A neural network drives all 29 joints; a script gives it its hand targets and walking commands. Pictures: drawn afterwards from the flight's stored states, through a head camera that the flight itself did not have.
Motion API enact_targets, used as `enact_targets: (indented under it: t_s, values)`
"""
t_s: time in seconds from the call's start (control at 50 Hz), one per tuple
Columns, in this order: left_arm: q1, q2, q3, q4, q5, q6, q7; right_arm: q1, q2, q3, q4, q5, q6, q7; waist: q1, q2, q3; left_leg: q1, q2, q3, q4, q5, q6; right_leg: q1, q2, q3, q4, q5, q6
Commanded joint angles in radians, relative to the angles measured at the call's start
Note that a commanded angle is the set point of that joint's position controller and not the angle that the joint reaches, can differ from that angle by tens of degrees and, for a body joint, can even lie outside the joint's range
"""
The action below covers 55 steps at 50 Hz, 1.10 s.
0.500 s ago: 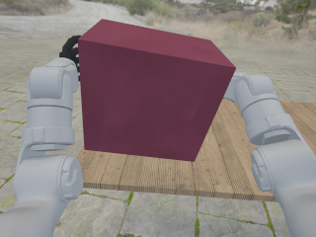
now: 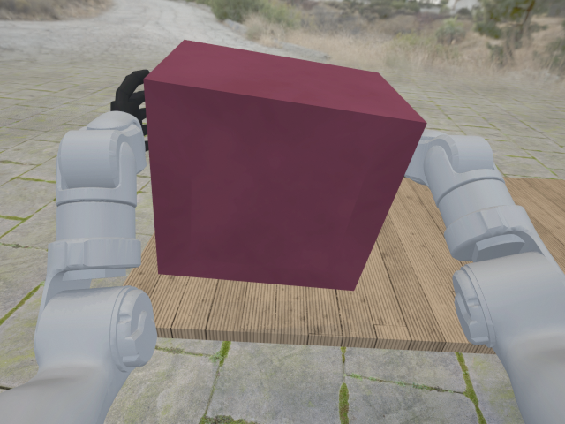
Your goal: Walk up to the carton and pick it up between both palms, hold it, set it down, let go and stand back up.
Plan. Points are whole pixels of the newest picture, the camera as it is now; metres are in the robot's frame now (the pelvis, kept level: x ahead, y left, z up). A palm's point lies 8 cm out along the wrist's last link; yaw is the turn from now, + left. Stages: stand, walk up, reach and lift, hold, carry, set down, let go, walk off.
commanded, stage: hold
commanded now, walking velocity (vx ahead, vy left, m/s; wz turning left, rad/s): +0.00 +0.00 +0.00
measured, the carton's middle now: (272, 169) +0.38 +0.00 +0.28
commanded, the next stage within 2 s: set down in 0.34 s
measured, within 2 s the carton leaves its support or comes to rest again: neither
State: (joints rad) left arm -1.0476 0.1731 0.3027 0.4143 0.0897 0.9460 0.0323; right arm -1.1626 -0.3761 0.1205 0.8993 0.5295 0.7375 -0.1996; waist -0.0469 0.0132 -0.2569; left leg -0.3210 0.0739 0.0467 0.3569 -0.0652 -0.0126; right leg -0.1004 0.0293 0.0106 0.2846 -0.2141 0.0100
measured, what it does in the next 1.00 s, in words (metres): stands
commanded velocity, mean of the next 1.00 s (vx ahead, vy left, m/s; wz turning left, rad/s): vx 0.00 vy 0.00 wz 0.00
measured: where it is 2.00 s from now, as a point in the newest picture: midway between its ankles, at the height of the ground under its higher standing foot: outside the picture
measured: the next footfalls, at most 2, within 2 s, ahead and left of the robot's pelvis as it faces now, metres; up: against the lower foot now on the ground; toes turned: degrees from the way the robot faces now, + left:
none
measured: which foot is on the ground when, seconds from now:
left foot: down 0.00-1.00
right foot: down 0.00-1.00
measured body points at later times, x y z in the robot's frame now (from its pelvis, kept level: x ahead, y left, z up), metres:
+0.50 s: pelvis +0.00 -0.01 +0.00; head -0.08 +0.02 +0.44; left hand +0.39 +0.19 +0.35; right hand +0.40 -0.17 +0.32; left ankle +0.07 +0.13 -0.75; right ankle -0.04 -0.13 -0.75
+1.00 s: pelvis +0.01 -0.01 +0.00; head -0.05 +0.03 +0.45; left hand +0.41 +0.18 +0.29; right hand +0.42 -0.18 +0.23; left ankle +0.07 +0.13 -0.75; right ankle -0.04 -0.13 -0.75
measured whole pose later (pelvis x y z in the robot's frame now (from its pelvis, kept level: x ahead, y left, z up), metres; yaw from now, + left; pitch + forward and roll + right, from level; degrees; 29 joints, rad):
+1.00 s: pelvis +0.01 -0.01 +0.00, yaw +2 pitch -3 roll -1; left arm -0.93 0.13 0.31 0.36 0.18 0.68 -0.04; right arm -0.90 -0.24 0.03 0.83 0.35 0.36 -0.16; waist -0.09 -0.08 -0.10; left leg -0.20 0.05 0.02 0.32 -0.07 -0.02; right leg 0.03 0.01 -0.02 0.25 -0.23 0.00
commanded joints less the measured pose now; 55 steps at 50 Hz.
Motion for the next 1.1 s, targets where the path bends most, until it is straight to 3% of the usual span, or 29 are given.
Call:
enact_targets:
  t_s: [0.0, 0.02, 0.06, 0.08, 0.1, 0.12, 0.14, 0.2, 0.24, 0.26, 0.28, 0.32, 0.34, 0.38, 0.5, 0.52, 0.58, 0.6, 0.62, 0.72, 0.76, 0.84, 0.88, 0.9, 0.92, 0.94, 1.0, 1.04, 1.08]
  values:
    - [-0.706, -0.496, -0.303, -0.11, -0.202, -0.064, -0.133, -0.963, 0.604, 0.056, -0.469, 0.168, -0.065, 0.161, 0.031, 0.002, -0.349, 0.458, -0.054, -0.072, 0.031, 0.1, 0.019, -0.235, 0.047, 0.03, -0.092, 0.114, 0.037]
    - [-0.7, -0.503, -0.302, -0.112, -0.201, -0.067, -0.131, -0.96, 0.601, 0.054, -0.484, 0.165, -0.073, 0.159, 0.031, 0.009, -0.384, 0.475, -0.062, -0.073, 0.044, 0.134, 0.014, -0.225, 0.049, 0.032, -0.086, 0.151, 0.037]
    - [-0.658, -0.466, -0.289, -0.103, -0.192, -0.067, -0.129, -0.922, 0.577, 0.065, -0.478, 0.156, -0.066, 0.147, 0.023, -0.038, -0.389, 0.501, -0.065, -0.071, 0.063, 0.178, 0.013, -0.208, 0.053, 0.028, -0.076, 0.225, 0.054]
    - [-0.652, -0.481, -0.293, -0.069, -0.192, -0.061, -0.134, -0.92, 0.565, 0.042, -0.453, 0.151, -0.065, 0.141, 0.004, 0.003, -0.348, 0.493, -0.064, -0.075, 0.06, 0.172, 0.006, -0.229, 0.045, 0.037, -0.084, 0.223, 0.044]
    - [-0.636, -0.439, -0.264, -0.065, -0.182, -0.059, -0.136, -0.898, 0.537, 0.041, -0.432, 0.154, -0.059, 0.138, 0.021, -0.02, -0.323, 0.476, -0.064, -0.067, 0.053, 0.141, 0.01, -0.214, 0.051, 0.035, -0.088, 0.181, 0.05]
    - [-0.629, -0.431, -0.253, -0.043, -0.17, -0.053, -0.14, -0.876, 0.512, 0.024, -0.391, 0.149, -0.055, 0.135, 0.01, 0.004, -0.273, 0.463, -0.058, -0.064, 0.035, 0.112, 0.014, -0.237, 0.039, 0.04, -0.096, 0.16, 0.043]
    - [-0.62, -0.421, -0.251, -0.028, -0.163, -0.052, -0.144, -0.872, 0.518, 0.029, -0.369, 0.14, -0.053, 0.136, 0.013, -0.025, -0.246, 0.454, -0.054, -0.07, 0.022, 0.085, 0.011, -0.253, 0.043, 0.034, -0.105, 0.109, 0.038]
    - [-0.677, -0.504, -0.313, -0.069, -0.217, -0.055, -0.151, -0.942, 0.535, 0.017, -0.457, 0.149, -0.064, 0.136, -0.021, 0.03, -0.333, 0.467, -0.052, -0.079, 0.036, 0.145, 0.0, -0.215, 0.045, 0.037, -0.091, 0.167, 0.026]
    - [-0.671, -0.466, -0.305, -0.057, -0.207, -0.063, -0.149, -0.93, 0.532, 0.037, -0.448, 0.146, -0.061, 0.135, -0.015, -0.003, -0.328, 0.462, -0.061, -0.072, 0.045, 0.138, 0.008, -0.21, 0.042, 0.043, -0.095, 0.17, 0.035]
    - [-0.655, -0.454, -0.292, -0.057, -0.202, -0.069, -0.145, -0.917, 0.536, 0.037, -0.46, 0.145, -0.062, 0.13, 0.004, -0.015, -0.327, 0.454, -0.055, -0.073, 0.049, 0.15, 0.004, -0.212, 0.047, 0.038, -0.084, 0.187, 0.037]
    - [-0.675, -0.462, -0.307, -0.069, -0.21, -0.066, -0.145, -0.919, 0.526, 0.026, -0.442, 0.15, -0.061, 0.128, -0.021, 0.012, -0.333, 0.465, -0.058, -0.08, 0.053, 0.151, -0.004, -0.223, 0.042, 0.04, -0.09, 0.189, 0.03]
    - [-0.686, -0.498, -0.342, -0.121, -0.224, -0.061, -0.139, -0.923, 0.528, 0.016, -0.44, 0.159, -0.066, 0.131, -0.037, 0.067, -0.356, 0.497, -0.046, -0.089, 0.054, 0.177, -0.014, -0.223, 0.055, 0.028, -0.088, 0.181, 0.027]
    - [-0.755, -0.548, -0.353, -0.146, -0.241, -0.07, -0.15, -0.949, 0.592, 0.073, -0.491, 0.145, -0.082, 0.139, -0.019, -0.008, -0.377, 0.476, -0.073, -0.095, 0.057, 0.185, -0.009, -0.199, 0.062, 0.008, -0.088, 0.227, 0.024]
    - [-0.739, -0.509, -0.297, -0.043, -0.197, -0.085, -0.171, -0.961, 0.627, 0.068, -0.438, 0.122, -0.089, 0.147, 0.003, -0.055, -0.313, 0.437, -0.098, -0.083, 0.042, 0.13, 0.016, -0.198, 0.042, 0.009, -0.086, 0.221, 0.039]
    - [-0.753, -0.529, -0.278, -0.051, -0.147, -0.21, -0.193, -0.928, 0.612, 0.005, -0.425, 0.043, -0.225, 0.166, -0.016, 0.055, -0.345, 0.556, -0.084, -0.074, 0.029, 0.166, -0.002, -0.192, 0.032, 0.006, -0.095, 0.222, 0.03]
    - [-0.744, -0.518, -0.266, -0.037, -0.127, -0.219, -0.193, -0.9, 0.597, -0.014, -0.378, 0.01, -0.239, 0.169, -0.018, 0.045, -0.321, 0.576, -0.075, -0.083, 0.018, 0.167, -0.001, -0.19, 0.036, -0.005, -0.102, 0.212, 0.029]
    - [-0.682, -0.476, -0.221, 0.077, -0.052, -0.235, -0.218, -0.823, 0.552, -0.08, -0.222, -0.085, -0.28, 0.192, -0.035, 0.044, -0.15, 0.55, -0.065, -0.067, -0.049, 0.0, 0.004, -0.211, 0.027, -0.013, -0.134, 0.045, 0.02]
    - [-0.648, -0.468, -0.201, 0.118, -0.025, -0.238, -0.23, -0.802, 0.548, -0.098, -0.187, -0.124, -0.289, 0.197, -0.04, 0.019, -0.085, 0.529, -0.064, -0.059, -0.065, -0.049, 0.017, -0.197, 0.018, -0.012, -0.15, -0.006, 0.018]
    - [-0.656, -0.459, -0.196, 0.122, -0.011, -0.245, -0.238, -0.794, 0.534, -0.128, -0.136, -0.144, -0.304, 0.202, -0.05, 0.037, -0.072, 0.514, -0.055, -0.061, -0.084, -0.082, 0.015, -0.186, 0.02, -0.018, -0.138, -0.027, 0.015]
    - [-0.575, -0.55, -0.276, 0.056, -0.026, -0.285, -0.232, -0.823, 0.557, -0.078, -0.323, -0.17, -0.428, 0.202, -0.052, 0.031, -0.228, 0.649, -0.052, -0.066, -0.024, 0.181, -0.006, -0.118, 0.038, -0.046, -0.12, 0.145, 0.011]
    - [-0.543, -0.572, -0.304, 0.038, -0.032, -0.293, -0.226, -0.823, 0.563, -0.042, -0.357, -0.159, -0.449, 0.194, -0.058, 0.032, -0.251, 0.689, -0.06, -0.06, 0.006, 0.258, -0.016, -0.111, 0.036, -0.051, -0.122, 0.188, 0.014]
    - [-0.526, -0.618, -0.385, -0.104, -0.067, -0.307, -0.204, -0.821, 0.613, 0.043, -0.52, -0.113, -0.492, 0.174, -0.064, 0.038, -0.357, 0.734, -0.071, -0.054, 0.057, 0.386, -0.022, -0.079, 0.038, -0.053, -0.088, 0.307, 0.027]
    - [-0.505, -0.634, -0.412, -0.144, -0.078, -0.309, -0.188, -0.826, 0.633, 0.092, -0.611, -0.086, -0.5, 0.164, -0.05, 0.053, -0.386, 0.74, -0.075, -0.054, 0.083, 0.425, -0.022, -0.085, 0.04, -0.052, -0.079, 0.343, 0.035]
    - [-0.5, -0.622, -0.414, -0.168, -0.072, -0.311, -0.182, -0.805, 0.634, 0.107, -0.602, -0.08, -0.492, 0.159, -0.042, 0.048, -0.345, 0.727, -0.074, -0.052, 0.073, 0.395, -0.017, -0.079, 0.044, -0.053, -0.08, 0.335, 0.039]
    - [-0.5, -0.605, -0.402, -0.13, -0.054, -0.305, -0.183, -0.784, 0.644, 0.099, -0.568, -0.096, -0.474, 0.158, -0.052, 0.037, -0.27, 0.689, -0.079, -0.041, 0.058, 0.329, -0.007, -0.102, 0.034, -0.049, -0.089, 0.288, 0.046]
    - [-0.484, -0.599, -0.382, -0.125, -0.046, -0.303, -0.183, -0.774, 0.639, 0.099, -0.569, -0.096, -0.473, 0.16, -0.028, 0.037, -0.253, 0.666, -0.082, -0.035, 0.042, 0.29, 0.001, -0.116, 0.031, -0.047, -0.089, 0.255, 0.047]
    - [-0.506, -0.612, -0.417, -0.183, -0.062, -0.308, -0.172, -0.78, 0.668, 0.116, -0.625, -0.097, -0.473, 0.163, -0.027, 0.033, -0.308, 0.667, -0.082, -0.038, 0.036, 0.293, 0.001, -0.117, 0.033, -0.052, -0.074, 0.28, 0.047]
    - [-0.497, -0.638, -0.445, -0.191, -0.088, -0.307, -0.165, -0.802, 0.67, 0.117, -0.674, -0.084, -0.477, 0.159, -0.029, 0.035, -0.35, 0.713, -0.08, -0.043, 0.053, 0.287, -0.009, -0.136, 0.036, -0.045, -0.073, 0.276, 0.048]
    - [-0.481, -0.627, -0.435, -0.165, -0.084, -0.309, -0.164, -0.785, 0.686, 0.129, -0.665, -0.092, -0.472, 0.158, -0.017, 0.012, -0.329, 0.68, -0.091, -0.042, 0.054, 0.282, 0.006, -0.151, 0.035, -0.045, -0.07, 0.302, 0.057]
